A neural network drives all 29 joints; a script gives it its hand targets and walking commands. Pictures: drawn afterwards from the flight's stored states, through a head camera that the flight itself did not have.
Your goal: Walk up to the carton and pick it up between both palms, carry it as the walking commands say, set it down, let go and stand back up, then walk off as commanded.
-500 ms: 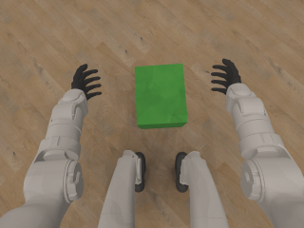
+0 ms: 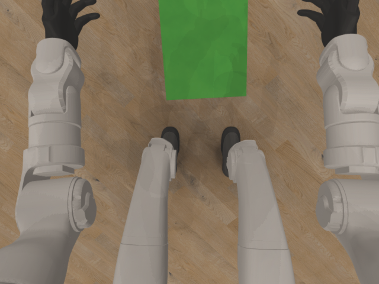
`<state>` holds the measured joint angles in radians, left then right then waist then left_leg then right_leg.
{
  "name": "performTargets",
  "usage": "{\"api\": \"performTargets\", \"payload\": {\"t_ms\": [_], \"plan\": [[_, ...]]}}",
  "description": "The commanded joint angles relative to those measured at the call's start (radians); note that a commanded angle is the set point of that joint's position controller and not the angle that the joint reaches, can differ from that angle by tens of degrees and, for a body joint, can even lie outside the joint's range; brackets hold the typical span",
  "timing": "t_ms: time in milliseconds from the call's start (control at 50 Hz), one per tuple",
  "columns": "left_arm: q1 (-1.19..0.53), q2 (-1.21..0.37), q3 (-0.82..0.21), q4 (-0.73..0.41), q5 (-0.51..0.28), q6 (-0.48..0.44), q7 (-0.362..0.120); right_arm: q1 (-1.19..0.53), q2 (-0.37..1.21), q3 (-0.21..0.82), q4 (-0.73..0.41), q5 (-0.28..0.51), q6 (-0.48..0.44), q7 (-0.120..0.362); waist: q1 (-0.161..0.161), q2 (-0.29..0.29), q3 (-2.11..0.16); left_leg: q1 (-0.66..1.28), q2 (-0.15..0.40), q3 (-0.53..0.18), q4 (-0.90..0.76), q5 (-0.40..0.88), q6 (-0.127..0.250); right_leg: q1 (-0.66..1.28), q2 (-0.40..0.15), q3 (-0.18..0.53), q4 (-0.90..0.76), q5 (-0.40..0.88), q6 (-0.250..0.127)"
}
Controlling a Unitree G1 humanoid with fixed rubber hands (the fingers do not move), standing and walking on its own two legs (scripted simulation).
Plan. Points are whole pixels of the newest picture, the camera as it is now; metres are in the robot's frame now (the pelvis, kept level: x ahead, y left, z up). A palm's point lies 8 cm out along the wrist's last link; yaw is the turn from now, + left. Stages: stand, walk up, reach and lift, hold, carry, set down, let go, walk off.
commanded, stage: reach and lift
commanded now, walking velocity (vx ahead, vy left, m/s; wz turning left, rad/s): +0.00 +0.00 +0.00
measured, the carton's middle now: (203, 50) +0.49 +0.00 -0.55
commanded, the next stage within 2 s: none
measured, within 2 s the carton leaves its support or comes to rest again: neither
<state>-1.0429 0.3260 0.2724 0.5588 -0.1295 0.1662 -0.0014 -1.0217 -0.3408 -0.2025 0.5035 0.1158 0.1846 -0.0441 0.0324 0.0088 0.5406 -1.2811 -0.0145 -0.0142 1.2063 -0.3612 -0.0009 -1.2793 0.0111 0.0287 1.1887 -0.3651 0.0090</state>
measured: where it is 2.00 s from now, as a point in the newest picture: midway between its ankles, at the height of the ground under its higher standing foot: (199, 160)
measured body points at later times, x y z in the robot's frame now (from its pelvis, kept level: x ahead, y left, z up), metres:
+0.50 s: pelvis -0.06 +0.00 -0.16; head +0.30 +0.01 +0.09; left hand +0.48 +0.23 -0.31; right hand +0.50 -0.18 -0.31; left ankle +0.07 +0.12 -0.62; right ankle +0.08 -0.13 -0.62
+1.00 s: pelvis -0.04 +0.00 -0.26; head +0.33 +0.00 -0.03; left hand +0.48 +0.21 -0.46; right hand +0.50 -0.19 -0.46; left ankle +0.07 +0.12 -0.62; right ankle +0.08 -0.13 -0.62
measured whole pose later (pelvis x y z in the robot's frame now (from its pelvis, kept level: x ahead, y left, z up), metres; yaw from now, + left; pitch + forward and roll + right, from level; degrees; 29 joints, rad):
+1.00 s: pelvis -0.04 +0.00 -0.26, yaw +0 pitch +31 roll -1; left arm -1.28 0.38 0.13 0.84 -0.26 0.16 0.12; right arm -1.30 -0.43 -0.07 0.82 0.25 0.18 -0.13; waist 0.03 0.02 0.53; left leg -2.09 -0.04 -0.02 2.15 -0.59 -0.02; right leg -2.10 0.03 0.03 2.14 -0.58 0.04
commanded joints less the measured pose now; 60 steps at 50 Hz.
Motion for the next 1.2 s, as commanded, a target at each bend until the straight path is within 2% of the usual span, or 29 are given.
{"api": "performTargets", "payload": {"t_ms": [0, 20, 40, 120, 180, 240, 300, 340, 380, 400, 420, 440, 460, 480, 500, 540, 560, 580, 620, 700, 740, 800, 900, 940, 1080, 1100, 1120, 1140, 1180], "plan": [[-0.230, 0.164, 0.024, -0.244, -0.020, -0.042, 0.027, -0.281, -0.106, -0.015, -0.200, 0.031, -0.036, -0.010, 0.031, -0.039, -2.382, 0.565, -0.058, -0.011, 0.073, 0.744, 0.000, 0.682, 0.061, 0.005, 0.119, 0.716, 0.000], [-0.214, 0.179, 0.038, -0.239, -0.012, -0.049, 0.035, -0.275, -0.138, -0.033, -0.189, 0.017, -0.047, -0.015, 0.036, -0.014, -2.368, 0.611, -0.050, -0.016, 0.119, 0.800, -0.009, 0.554, 0.065, -0.008, 0.143, 0.675, 0.001], [-0.228, 0.173, 0.011, -0.233, -0.020, -0.049, 0.043, -0.261, -0.164, -0.048, -0.152, 0.005, -0.050, -0.021, 0.003, 0.019, -2.342, 0.620, -0.045, -0.024, 0.171, 0.778, -0.012, 0.448, 0.076, -0.020, 0.179, 0.605, -0.004], [-0.280, 0.215, -0.009, -0.229, -0.048, -0.012, 0.071, -0.294, -0.213, -0.052, -0.147, 0.012, -0.022, -0.037, -0.021, 0.028, -2.328, 0.631, -0.040, -0.021, 0.272, 0.675, -0.011, 0.278, 0.086, -0.040, 0.240, 0.410, -0.008], [-0.324, 0.259, -0.010, -0.201, -0.076, 0.023, 0.087, -0.356, -0.206, -0.011, -0.149, 0.049, 0.016, -0.052, 0.009, -0.005, -2.306, 0.473, -0.045, 0.009, 0.309, 0.557, -0.005, 0.358, 0.090, -0.030, 0.311, 0.401, -0.003], [-0.414, 0.308, -0.026, -0.243, -0.100, 0.062, 0.100, -0.426, -0.247, -0.006, -0.194, 0.090, 0.054, -0.076, 0.012, -0.012, -2.369, 0.431, -0.047, 0.039, 0.327, 0.426, 0.002, 0.419, 0.094, -0.044, 0.350, 0.340, -0.001], [-0.463, 0.305, -0.040, -0.122, -0.108, 0.095, 0.102, -0.479, -0.239, 0.018, -0.091, 0.115, 0.094, -0.082, 0.038, 0.011, -2.225, 0.330, -0.038, 0.048, 0.333, 0.268, 0.006, 0.309, 0.083, -0.049, 0.370, 0.191, -0.005], [-0.525, 0.300, -0.052, -0.101, -0.114, 0.100, 0.104, -0.545, -0.254, 0.012, -0.075, 0.114, 0.097, -0.085, 0.022, 0.009, -2.169, 0.273, -0.034, 0.042, 0.349, 0.196, 0.009, 0.251, 0.077, -0.057, 0.396, 0.146, -0.010], [-0.564, 0.280, -0.055, 0.031, -0.115, 0.099, 0.101, -0.606, -0.249, 0.034, 0.044, 0.113, 0.094, -0.083, 0.031, -0.007, -2.031, 0.136, -0.022, 0.047, 0.367, 0.048, 0.008, 0.176, 0.059, -0.051, 0.415, 0.035, -0.014], [-0.611, 0.297, -0.064, -0.055, -0.121, 0.092, 0.109, -0.656, -0.281, 0.016, -0.044, 0.118, 0.085, -0.089, 0.019, -0.010, -2.122, 0.181, -0.022, 0.040, 0.376, 0.055, 0.009, 0.211, 0.064, -0.062, 0.436, 0.056, -0.015], [-0.633, 0.297, -0.059, 0.052, -0.113, 0.087, 0.109, -0.673, -0.254, 0.026, 0.074, 0.121, 0.085, -0.088, 0.033, -0.007, -1.988, 0.079, -0.017, 0.042, 0.391, 0.000, 0.015, 0.118, 0.056, -0.057, 0.455, -0.001, -0.017], [-0.642, 0.279, -0.071, 0.074, -0.112, 0.087, 0.109, -0.693, -0.269, 0.024, 0.092, 0.111, 0.081, -0.088, 0.019, -0.005, -1.983, 0.068, -0.018, 0.040, 0.396, -0.028, 0.012, 0.120, 0.053, -0.063, 0.467, -0.011, -0.017], [-0.670, 0.297, -0.066, 0.058, -0.114, 0.083, 0.113, -0.742, -0.282, 0.025, 0.060, 0.110, 0.079, -0.094, 0.028, -0.021, -2.012, 0.070, -0.018, 0.043, 0.406, -0.034, 0.011, 0.129, 0.052, -0.066, 0.480, -0.017, -0.014], [-0.672, 0.295, -0.064, 0.134, -0.112, 0.078, 0.114, -0.737, -0.263, 0.040, 0.145, 0.110, 0.076, -0.092, 0.032, -0.028, -1.914, -0.001, -0.013, 0.051, 0.413, -0.083, 0.015, 0.079, 0.047, -0.066, 0.484, -0.064, -0.015], [-0.676, 0.279, -0.075, 0.085, -0.112, 0.069, 0.113, -0.733, -0.256, 0.046, 0.128, 0.116, 0.066, -0.088, 0.023, -0.032, -1.984, 0.029, -0.014, 0.044, 0.432, -0.042, 0.013, 0.107, 0.048, -0.067, 0.506, -0.024, -0.016], [-0.690, 0.289, -0.075, 0.144, -0.106, 0.055, 0.119, -0.750, -0.253, 0.055, 0.179, 0.122, 0.054, -0.094, 0.031, -0.014, -1.941, 0.004, -0.012, 0.053, 0.471, -0.040, 0.014, 0.042, 0.042, -0.074, 0.544, -0.040, -0.014], [-0.696, 0.279, -0.083, 0.089, -0.116, 0.050, 0.124, -0.750, -0.275, 0.050, 0.131, 0.126, 0.044, -0.095, 0.018, -0.018, -2.026, 0.053, -0.012, 0.049, 0.488, 0.005, 0.011, 0.070, 0.043, -0.080, 0.557, -0.005, -0.015], [-0.683, 0.285, -0.085, 0.156, -0.113, 0.048, 0.126, -0.744, -0.282, 0.039, 0.189, 0.109, 0.041, -0.101, 0.008, -0.017, -1.949, 0.001, -0.014, 0.047, 0.506, -0.014, 0.013, 0.018, 0.041, -0.085, 0.581, -0.020, -0.014], [-0.667, 0.262, -0.100, 0.132, -0.120, 0.034, 0.128, -0.705, -0.264, 0.050, 0.201, 0.102, 0.027, -0.102, -0.014, -0.021, -1.982, 0.017, -0.014, 0.042, 0.535, 0.022, 0.008, 0.025, 0.040, -0.091, 0.608, 0.017, -0.012], [-0.648, 0.270, -0.097, 0.050, -0.110, 0.009, 0.141, -0.685, -0.276, 0.038, 0.121, 0.107, -0.003, -0.104, -0.011, 0.025, -2.045, 0.081, -0.016, 0.042, 0.608, 0.148, 0.002, -0.052, 0.044, -0.102, 0.671, 0.092, -0.013], [-0.621, 0.264, -0.102, 0.049, -0.125, 0.005, 0.143, -0.677, -0.280, 0.034, 0.088, 0.101, -0.009, -0.107, -0.020, 0.006, -2.045, 0.063, -0.018, 0.045, 0.639, 0.182, 0.000, -0.046, 0.041, -0.106, 0.702, 0.121, -0.006], [-0.609, 0.288, -0.080, 0.029, -0.120, -0.011, 0.144, -0.664, -0.262, 0.057, 0.067, 0.103, -0.015, -0.106, 0.003, -0.011, -2.036, 0.012, -0.021, 0.058, 0.675, 0.202, -0.003, -0.035, 0.037, -0.094, 0.734, 0.156, 0.000], [-0.580, 0.237, -0.114, 0.055, -0.131, -0.043, 0.133, -0.628, -0.241, 0.067, 0.090, 0.118, -0.049, -0.098, -0.007, 0.003, -1.994, -0.013, -0.019, 0.052, 0.747, 0.267, -0.008, -0.106, 0.035, -0.094, 0.802, 0.209, 0.001], [-0.570, 0.253, -0.102, 0.056, -0.129, -0.063, 0.127, -0.627, -0.230, 0.084, 0.097, 0.130, -0.066, -0.094, 0.008, -0.011, -1.967, -0.072, -0.018, 0.059, 0.771, 0.274, -0.008, -0.095, 0.029, -0.079, 0.827, 0.239, 0.002], [-0.547, 0.231, -0.107, 0.208, -0.122, -0.119, 0.104, -0.607, -0.149, 0.171, 0.272, 0.194, -0.117, -0.067, 0.063, -0.021, -1.767, -0.177, -0.004, 0.054, 0.835, 0.246, -0.008, -0.218, 0.017, -0.063, 0.893, 0.199, 0.012], [-0.551, 0.225, -0.116, 0.195, -0.134, -0.127, 0.102, -0.626, -0.163, 0.158, 0.241, 0.201, -0.128, -0.066, 0.057, -0.014, -1.784, -0.168, -0.004, 0.053, 0.849, 0.259, -0.007, -0.227, 0.017, -0.068, 0.903, 0.210, 0.011], [-0.559, 0.205, -0.137, 0.245, -0.145, -0.131, 0.098, -0.619, -0.168, 0.159, 0.295, 0.188, -0.135, -0.065, 0.033, -0.032, -1.739, -0.196, -0.001, 0.044, 0.859, 0.255, -0.010, -0.252, 0.016, -0.070, 0.918, 0.210, 0.010], [-0.557, 0.205, -0.138, 0.225, -0.153, -0.136, 0.094, -0.622, -0.151, 0.172, 0.276, 0.206, -0.139, -0.065, 0.044, -0.032, -1.757, -0.202, -0.004, 0.049, 0.870, 0.264, -0.008, -0.220, 0.016, -0.061, 0.921, 0.233, 0.008], [-0.547, 0.188, -0.160, 0.243, -0.167, -0.140, 0.085, -0.600, -0.137, 0.184, 0.296, 0.216, -0.145, -0.066, 0.033, -0.023, -1.763, -0.206, 0.001, 0.049, 0.877, 0.262, -0.011, -0.192, 0.012, -0.060, 0.931, 0.246, 0.006]]}}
